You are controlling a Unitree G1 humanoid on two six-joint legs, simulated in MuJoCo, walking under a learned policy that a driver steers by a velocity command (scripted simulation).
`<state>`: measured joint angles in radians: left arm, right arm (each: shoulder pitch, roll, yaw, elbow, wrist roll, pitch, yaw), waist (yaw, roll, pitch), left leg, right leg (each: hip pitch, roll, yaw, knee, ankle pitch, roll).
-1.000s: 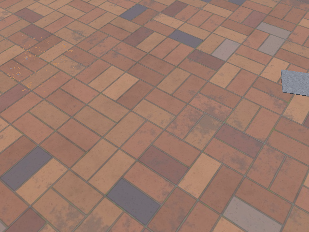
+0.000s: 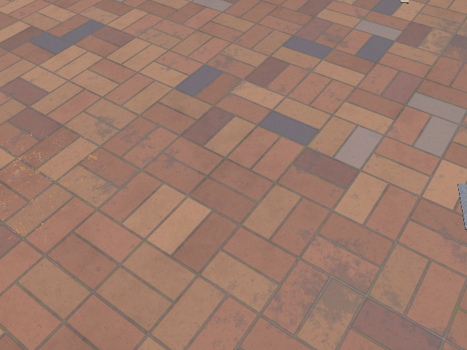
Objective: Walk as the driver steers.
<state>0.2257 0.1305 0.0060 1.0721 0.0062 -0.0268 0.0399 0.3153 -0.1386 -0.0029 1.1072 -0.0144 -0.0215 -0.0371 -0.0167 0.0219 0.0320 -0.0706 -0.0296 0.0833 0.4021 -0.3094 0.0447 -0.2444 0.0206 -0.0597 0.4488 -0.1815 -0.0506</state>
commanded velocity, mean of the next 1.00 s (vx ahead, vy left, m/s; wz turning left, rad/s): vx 0.30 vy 0.00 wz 0.00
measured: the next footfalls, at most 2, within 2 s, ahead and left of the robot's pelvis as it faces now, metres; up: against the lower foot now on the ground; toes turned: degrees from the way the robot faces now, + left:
right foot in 0.72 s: +0.30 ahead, -0.13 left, +0.00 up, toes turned -3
left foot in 1.28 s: +0.62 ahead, +0.05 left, +0.00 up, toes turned +4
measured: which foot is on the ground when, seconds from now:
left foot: down 0.00-0.72, up 0.74-1.00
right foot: down 0.00-0.44, up 0.46-0.70, down 0.72-1.00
